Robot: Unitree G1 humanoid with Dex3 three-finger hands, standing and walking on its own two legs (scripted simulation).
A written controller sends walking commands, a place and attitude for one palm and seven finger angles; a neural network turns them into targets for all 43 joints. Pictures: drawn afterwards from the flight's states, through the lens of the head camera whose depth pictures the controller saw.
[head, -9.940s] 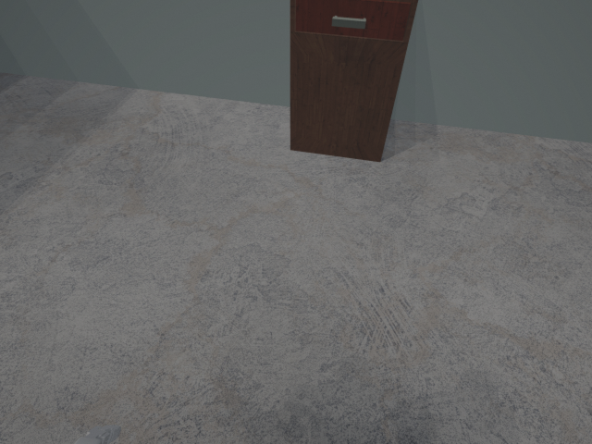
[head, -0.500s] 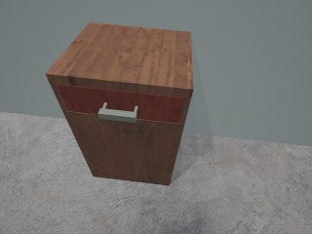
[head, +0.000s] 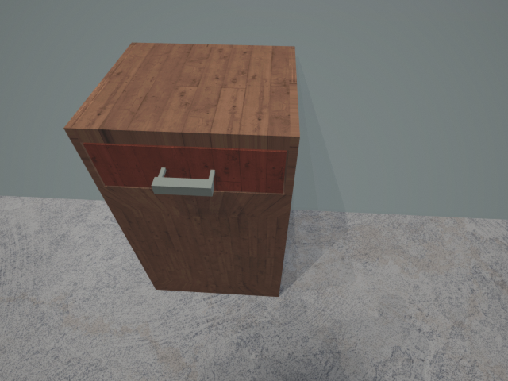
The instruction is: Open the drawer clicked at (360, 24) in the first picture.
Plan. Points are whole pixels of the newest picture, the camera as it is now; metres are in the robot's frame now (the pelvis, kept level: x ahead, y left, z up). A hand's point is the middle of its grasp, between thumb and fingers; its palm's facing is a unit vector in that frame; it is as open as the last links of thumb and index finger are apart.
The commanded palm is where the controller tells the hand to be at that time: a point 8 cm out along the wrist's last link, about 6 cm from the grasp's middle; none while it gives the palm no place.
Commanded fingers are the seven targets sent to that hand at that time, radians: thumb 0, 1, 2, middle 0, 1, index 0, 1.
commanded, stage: come to a stop and stand still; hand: left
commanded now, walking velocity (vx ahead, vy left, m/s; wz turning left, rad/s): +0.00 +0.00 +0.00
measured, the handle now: (185, 179) +0.55 +0.19 -0.05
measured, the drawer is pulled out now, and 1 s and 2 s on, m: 0.00 0.00 0.00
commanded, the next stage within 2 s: look again from close up in 0.64 s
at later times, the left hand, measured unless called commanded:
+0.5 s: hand out of the picture -0.01 +0.15 -0.16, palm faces +0.04 -0.98 -0.20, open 7.4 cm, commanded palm none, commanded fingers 0.00 0.90 0.90 -0.20 -0.30 -0.20 -0.30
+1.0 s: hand out of the picture +0.01 +0.15 -0.17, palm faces +0.06 -0.98 -0.19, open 7.3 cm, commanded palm none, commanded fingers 0.00 0.90 0.90 -0.20 -0.30 -0.20 -0.30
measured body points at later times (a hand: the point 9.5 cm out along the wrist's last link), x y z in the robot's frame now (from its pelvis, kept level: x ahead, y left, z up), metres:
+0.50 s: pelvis +0.00 -0.02 +0.01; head +0.01 -0.03 +0.46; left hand -0.01 +0.20 -0.15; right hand -0.04 -0.24 -0.16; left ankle -0.04 +0.11 -0.73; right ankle +0.03 -0.13 -0.73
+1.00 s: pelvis +0.01 -0.02 +0.01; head +0.03 -0.02 +0.46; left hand +0.01 +0.20 -0.15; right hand +0.00 -0.22 -0.16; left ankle -0.04 +0.11 -0.73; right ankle +0.03 -0.13 -0.73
